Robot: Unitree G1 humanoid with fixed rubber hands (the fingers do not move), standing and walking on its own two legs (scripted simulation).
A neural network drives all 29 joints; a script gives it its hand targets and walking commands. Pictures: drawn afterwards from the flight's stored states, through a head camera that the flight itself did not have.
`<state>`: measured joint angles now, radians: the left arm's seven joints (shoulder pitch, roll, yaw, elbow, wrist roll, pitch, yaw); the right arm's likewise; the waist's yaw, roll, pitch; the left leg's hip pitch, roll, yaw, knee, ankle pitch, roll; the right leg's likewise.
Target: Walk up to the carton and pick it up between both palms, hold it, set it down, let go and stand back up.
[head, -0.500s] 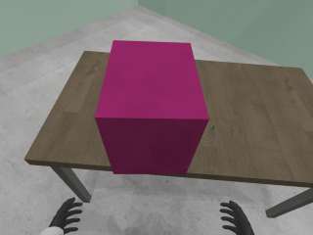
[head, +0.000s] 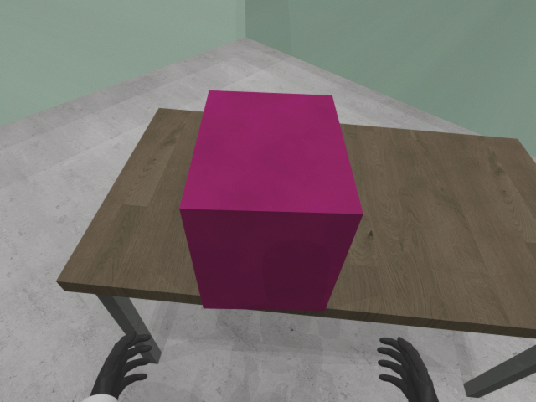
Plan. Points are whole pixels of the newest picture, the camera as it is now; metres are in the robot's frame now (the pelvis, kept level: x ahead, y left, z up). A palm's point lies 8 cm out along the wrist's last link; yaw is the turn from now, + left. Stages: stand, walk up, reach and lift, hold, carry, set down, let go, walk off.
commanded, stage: reach and lift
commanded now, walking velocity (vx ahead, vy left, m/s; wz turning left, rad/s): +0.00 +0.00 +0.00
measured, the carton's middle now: (267, 202) +0.47 +0.01 +0.00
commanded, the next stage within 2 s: none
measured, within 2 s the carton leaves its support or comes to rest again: neither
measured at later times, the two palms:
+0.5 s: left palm (111, 363) +0.19 +0.24 -0.05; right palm (413, 365) +0.20 -0.22 -0.06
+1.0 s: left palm (121, 304) +0.26 +0.23 +0.00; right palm (411, 309) +0.27 -0.22 -0.01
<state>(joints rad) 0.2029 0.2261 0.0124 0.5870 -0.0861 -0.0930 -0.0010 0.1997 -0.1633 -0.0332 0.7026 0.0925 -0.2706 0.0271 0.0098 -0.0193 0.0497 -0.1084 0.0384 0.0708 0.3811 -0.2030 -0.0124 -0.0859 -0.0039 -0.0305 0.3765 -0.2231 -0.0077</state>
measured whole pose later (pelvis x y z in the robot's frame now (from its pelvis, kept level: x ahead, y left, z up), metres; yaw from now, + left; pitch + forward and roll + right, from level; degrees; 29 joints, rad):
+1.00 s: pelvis +0.01 +0.00 -0.01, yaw +0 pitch -1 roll +0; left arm -0.08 0.28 -0.04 0.69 -0.25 -0.32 -0.02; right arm -0.11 -0.24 0.09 0.82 0.33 -0.44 0.00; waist 0.01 -0.02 -0.01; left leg -0.20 0.04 0.04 0.48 -0.26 -0.02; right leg -0.18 0.01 -0.02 0.48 -0.28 -0.01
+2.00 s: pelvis +0.01 -0.01 +0.00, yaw -1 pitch +2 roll +0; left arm -0.61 0.36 0.11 0.55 -0.21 0.35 -0.02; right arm -0.64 -0.38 0.05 0.71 0.43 0.16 -0.06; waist 0.00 -0.01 -0.03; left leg -0.20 0.05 0.04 0.33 -0.17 -0.02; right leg -0.16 0.03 0.00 0.30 -0.17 -0.02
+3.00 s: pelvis +0.00 -0.01 +0.00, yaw +0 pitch +14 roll -1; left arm -0.96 0.36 -0.04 1.21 -0.26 -0.05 0.00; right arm -0.97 -0.33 0.11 1.20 0.40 -0.03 -0.03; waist 0.01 -0.01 -0.18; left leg -0.49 0.05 0.00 0.42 -0.17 -0.03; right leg -0.44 0.03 -0.03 0.36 -0.17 -0.02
